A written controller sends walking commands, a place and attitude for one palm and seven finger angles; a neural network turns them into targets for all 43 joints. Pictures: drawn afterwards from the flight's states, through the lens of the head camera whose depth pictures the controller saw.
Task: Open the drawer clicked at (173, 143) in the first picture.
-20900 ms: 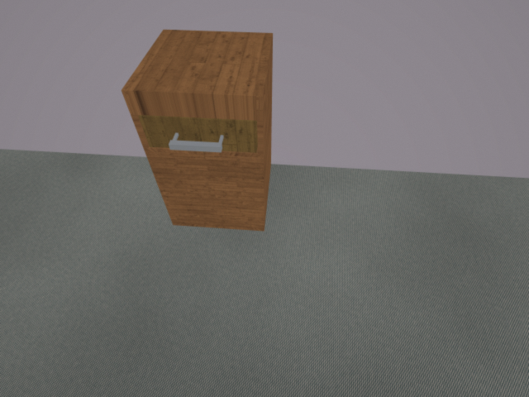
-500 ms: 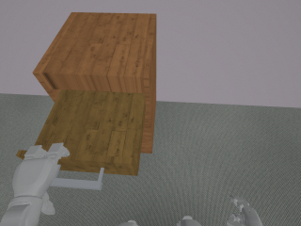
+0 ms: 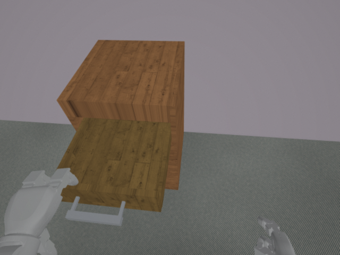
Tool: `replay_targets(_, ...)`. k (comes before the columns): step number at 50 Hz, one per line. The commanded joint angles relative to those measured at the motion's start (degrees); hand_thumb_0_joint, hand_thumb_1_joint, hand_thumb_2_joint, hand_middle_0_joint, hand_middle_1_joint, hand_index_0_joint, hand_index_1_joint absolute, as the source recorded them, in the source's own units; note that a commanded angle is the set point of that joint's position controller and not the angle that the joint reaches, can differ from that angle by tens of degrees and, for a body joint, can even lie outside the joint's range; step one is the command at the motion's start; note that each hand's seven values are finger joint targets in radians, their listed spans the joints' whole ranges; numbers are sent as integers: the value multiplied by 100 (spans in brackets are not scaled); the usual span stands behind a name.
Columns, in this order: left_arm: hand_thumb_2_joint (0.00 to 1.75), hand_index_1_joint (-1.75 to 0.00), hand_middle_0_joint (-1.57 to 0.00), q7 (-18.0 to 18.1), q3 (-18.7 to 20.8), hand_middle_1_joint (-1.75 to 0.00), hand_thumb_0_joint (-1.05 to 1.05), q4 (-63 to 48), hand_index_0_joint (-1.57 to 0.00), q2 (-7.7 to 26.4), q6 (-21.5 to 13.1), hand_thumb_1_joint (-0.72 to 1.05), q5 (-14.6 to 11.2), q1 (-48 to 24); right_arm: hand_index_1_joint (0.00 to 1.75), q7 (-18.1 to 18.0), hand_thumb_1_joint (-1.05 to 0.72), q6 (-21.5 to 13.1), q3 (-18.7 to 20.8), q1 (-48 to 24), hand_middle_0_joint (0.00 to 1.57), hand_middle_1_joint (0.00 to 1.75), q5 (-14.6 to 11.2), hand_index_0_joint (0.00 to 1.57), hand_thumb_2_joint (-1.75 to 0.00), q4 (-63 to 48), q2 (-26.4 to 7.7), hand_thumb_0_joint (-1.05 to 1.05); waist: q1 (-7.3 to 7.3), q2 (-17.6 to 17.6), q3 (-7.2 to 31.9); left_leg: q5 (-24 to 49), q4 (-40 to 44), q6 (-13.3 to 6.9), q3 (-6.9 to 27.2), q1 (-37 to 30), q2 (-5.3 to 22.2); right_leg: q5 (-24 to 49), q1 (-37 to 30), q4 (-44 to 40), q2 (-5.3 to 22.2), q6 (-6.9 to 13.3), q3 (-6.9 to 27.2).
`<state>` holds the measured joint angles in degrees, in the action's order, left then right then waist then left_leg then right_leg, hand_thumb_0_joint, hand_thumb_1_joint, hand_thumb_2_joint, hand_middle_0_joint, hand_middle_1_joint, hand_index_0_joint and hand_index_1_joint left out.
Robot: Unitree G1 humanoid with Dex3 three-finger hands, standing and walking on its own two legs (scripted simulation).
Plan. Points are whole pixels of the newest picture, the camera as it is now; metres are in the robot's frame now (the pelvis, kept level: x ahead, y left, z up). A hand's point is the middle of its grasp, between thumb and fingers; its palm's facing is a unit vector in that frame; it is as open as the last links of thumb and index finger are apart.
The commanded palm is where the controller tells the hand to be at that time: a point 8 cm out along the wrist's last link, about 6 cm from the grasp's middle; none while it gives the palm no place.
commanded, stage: draw the hand back to the body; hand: left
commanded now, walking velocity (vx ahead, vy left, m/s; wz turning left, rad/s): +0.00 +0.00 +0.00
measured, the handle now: (97, 210) +0.27 +0.28 -0.18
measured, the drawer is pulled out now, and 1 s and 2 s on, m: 0.29 0.29 0.29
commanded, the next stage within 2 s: step back with the hand held close in 1.10 s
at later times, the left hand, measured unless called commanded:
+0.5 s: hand (40, 192) +0.19 +0.24 +0.15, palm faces +0.40 -0.83 -0.40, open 12.1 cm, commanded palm +0.14 +0.27 +0.17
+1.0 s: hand (24, 190) +0.18 +0.23 +0.20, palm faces +0.44 -0.80 -0.41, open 7.9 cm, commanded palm +0.12 +0.27 +0.21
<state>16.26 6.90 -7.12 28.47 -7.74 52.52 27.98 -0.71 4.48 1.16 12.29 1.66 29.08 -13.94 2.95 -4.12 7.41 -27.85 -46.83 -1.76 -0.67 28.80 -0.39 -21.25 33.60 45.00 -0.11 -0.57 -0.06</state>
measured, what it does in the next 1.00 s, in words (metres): stands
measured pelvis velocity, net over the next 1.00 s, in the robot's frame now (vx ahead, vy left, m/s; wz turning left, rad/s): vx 0.00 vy -0.02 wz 0.03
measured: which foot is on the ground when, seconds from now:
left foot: down 0.00-1.00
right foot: down 0.00-1.00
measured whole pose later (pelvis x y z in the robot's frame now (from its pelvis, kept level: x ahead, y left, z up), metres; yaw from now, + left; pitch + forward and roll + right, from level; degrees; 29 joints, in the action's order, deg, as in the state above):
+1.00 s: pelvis +0.00 -0.02 +0.04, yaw +2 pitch -3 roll -1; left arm 5.9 17.2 -25.4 17.5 -8.5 -3.5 31.1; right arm -4.4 -9.1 -0.5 11.5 -0.5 35.5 -11.4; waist 3.2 -5.3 0.2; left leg -18.0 -24.7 -0.3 1.3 4.1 0.2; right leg -13.1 8.6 24.2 -0.5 0.6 -2.0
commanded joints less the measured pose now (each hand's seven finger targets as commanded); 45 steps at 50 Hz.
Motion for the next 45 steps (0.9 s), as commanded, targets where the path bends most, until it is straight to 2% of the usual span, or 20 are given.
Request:
replay_targets(1, 30, -120, -30, 255, 1140, -120, 0, -1370, -30, 1477, -184, -50, 38, -371, 30, -22, -90, -282, 184, -429, 20, 30, 18, 20, -90, -913, -599, 0, 44, -122, 502, 2170, 841, 24, 112, -412, 44, 1297, -724, -592, -54, 317, -101)
replay_targets(2, 30, -120, -30, 264, 1078, -120, 0, -1363, -30, 1341, -181, -50, -17, -218, 30, -24, -90, -295, 234, -463, 20, 30, -15, 20, -90, -934, -577, 0, 63, -281, 355, 2183, 832, 34, 119, -447, 60, 1302, -744, -595, -69, 343, -123)
replay_targets(3, 30, -120, -30, 280, 1241, -120, 0, -1447, -30, 1478, -174, -50, -10, -279, 30, -4, -90, -287, 212, -404, 20, 30, -4, 20, -90, -950, -590, 0, 79, -119, 619, 2278, 836, 36, 127, -519, 63, 1346, -773, -585, -51, 315, -157)
replay_targets(5, 30, -120, -30, 251, 1304, -120, 0, -1374, -30, 1436, -115, -50, -164, -80, 30, -22, -90, -289, 250, -413, 20, 30, -50, 20, -90, -953, -597, 0, 71, -78, 560, 2198, 864, 39, 129, -506, 53, 1431, -932, -650, -62, 318, -122)
replay_targets(6, 32, -118, -30, -166, 563, -118, 0, -595, -30, -923, 177, -47, -4113, -133, 30, -198, -90, -586, 167, 57, 20, 30, -409, 20, -90, -1029, -145, 0, -399, -286, 396, 2381, 1166, 47, 250, -1371, 228, 1210, -1491, -798, -19, 273, -351)
replay_targets(7, 33, -115, -29, -329, 665, -115, 0, -1251, -29, -336, 135, -43, -4456, -520, 30, -291, -90, -843, 144, -1, 20, 30, -394, 20, -90, -1028, -332, 0, -298, -141, 487, 2451, 1243, 67, 293, -1511, 296, 1167, -1579, -871, -4, 225, -321)
replay_targets(8, 34, -113, -29, -343, 1015, -113, 0, -1407, -29, 1, 85, -40, -4477, -494, 30, -362, -90, -965, 122, 38, 20, 30, -394, 20, -90, -978, -360, 0, -230, -390, 638, 2573, 1262, 54, 279, -1672, 258, 1164, -1656, -918, 30, 211, -295)
replay_targets(10, 37, -109, -29, -432, 1021, -109, 0, -1671, -29, -19, 76, -32, -5033, -233, 30, -543, -90, -1078, 29, -154, 20, 30, -343, 20, -90, -965, -378, 0, -172, 447, 580, 2859, 1445, 67, 282, -1493, 242, 1639, -2055, -1059, 67, 165, -400)
replay_targets(11, 39, -107, -29, -503, 948, -107, 0, -1862, -29, -77, 39, -29, -5104, -396, 30, -585, -90, -1185, -14, -185, 20, 30, -320, 20, -90, -951, -428, 0, -144, 553, 593, 2964, 1561, 38, 222, -1549, 198, 1883, -2222, -1155, 126, 137, -379)
replay_targets(12, 40, -104, -28, -534, 865, -104, 0, -1868, -28, -176, 48, -26, -5248, -309, 30, -622, -90, -1265, 11, -235, 20, 30, -323, 20, -90, -890, -418, 0, -196, 487, 205, 2849, 1644, 63, 180, -1494, 211, 1891, -2194, -1268, 128, 134, -389)
replay_targets(13, 42, -102, -28, -569, 930, -102, 0, -2050, -28, -81, 18, -22, -5273, -495, 30, -622, -90, -1367, -56, -265, 20, 30, -303, 20, -90, -850, -426, 0, -132, 437, 114, 2817, 1758, 61, 187, -1463, 169, 1919, -2261, -1378, 186, 132, -372)
replay_targets(14, 43, -100, -28, -592, 939, -100, 0, -1917, -28, -130, 50, -18, -5361, -420, 30, -643, -90, -1416, -40, -318, 20, 30, -296, 20, -90, -739, -422, 0, -175, 429, -361, 2582, 1823, 63, 144, -1372, 172, 1854, -2168, -1511, 169, 148, -375)
replay_targets(15, 45, -98, -27, -612, 1082, -98, 0, -2151, -27, 42, 19, -15, -5403, -615, 30, -649, -90, -1465, -57, -354, 20, 30, -295, 20, -90, -690, -466, 0, -145, 56, -479, 2506, 1914, 74, 125, -1352, 133, 1814, -2268, -1652, 192, 186, -344)
replay_targets(17, 48, -93, -27, -648, 1238, -93, 0, -2089, -27, 36, -17, -8, -5458, -483, 30, -624, -90, -1566, -98, -337, 20, 30, -267, 20, -90, -555, -369, 0, -122, -86, -648, 2517, 2043, 104, 110, -1431, 117, 1834, -2346, -1761, 186, 198, -351)
replay_targets(21, 54, -84, -26, -755, 1486, -84, 0, -2448, -26, 93, -127, 6, -5521, -255, 30, -538, -90, -1660, -135, -386, 20, 30, -255, 20, -90, -512, -297, 0, -13, -116, -431, 2577, 2255, 152, 119, -1637, 118, 1827, -2659, -1920, 157, 209, -335)
replay_targets(25, 60, -75, -25, -857, 1264, -75, 0, -2509, -25, -261, -153, 20, -5617, 60, 30, -464, -90, -1688, -66, -511, 20, 30, -278, 20, -90, -465, -276, 0, -63, 60, -522, 2482, 2357, 135, 66, -1703, 135, 1783, -2728, -2087, 109, 176, -312)
replay_targets(29, 66, -66, -24, -865, 1342, -66, 0, -2754, -24, -194, -244, 34, -5613, 35, 30, -454, -90, -1736, -9, -548, 20, 30, -262, 20, -90, -428, -323, 0, -72, 285, -376, 2452, 2418, 77, 43, -1862, 143, 1794, -2797, -2168, 100, 135, -281)
replay_targets(33, 72, -57, -23, -835, 1604, -57, 0, -3037, -23, 30, -338, 48, -5568, 3, 30, -445, -90, -1782, -8, -546, 20, 30, -222, 20, -90, -373, -333, 0, 1, 72, -207, 2526, 2486, 76, 31, -1982, 80, 1882, -2906, -2262, 83, 146, -267)
replay_targets(40, 82, -41, -21, -855, 1714, -41, 0, -3318, -21, 35, -378, 73, -5607, -14, 30, -437, -90, -1802, -7, -700, 20, 30, -232, 20, -90, -337, -254, 0, 9, 93, -451, 2627, 2505, 97, 42, -2027, 102, 1989, -2910, -2370, 68, 150, -221)
replay_targets(45, 90, -30, -20, -917, 1573, -30, 0, -2760, -20, -222, -336, 90, -5601, 95, 30, -414, -90, -1712, 16, -726, 20, 30, -243, 20, -90, -259, -255, 0, -21, 276, -802, 2501, 2588, 95, 34, -1927, 129, 1814, -2772, -2439, 52, 146, -232)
